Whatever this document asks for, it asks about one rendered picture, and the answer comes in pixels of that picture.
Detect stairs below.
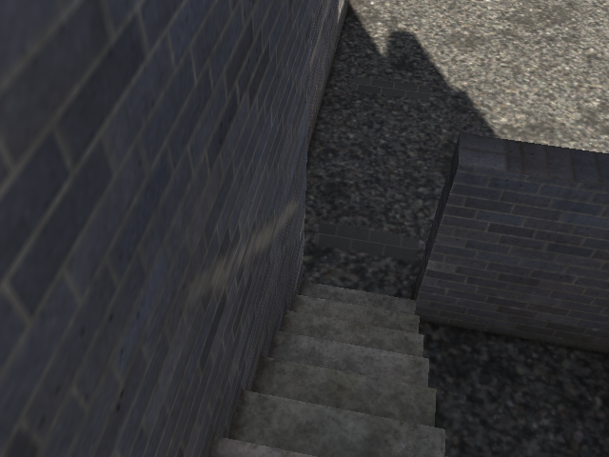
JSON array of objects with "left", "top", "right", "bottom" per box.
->
[{"left": 209, "top": 281, "right": 445, "bottom": 457}]

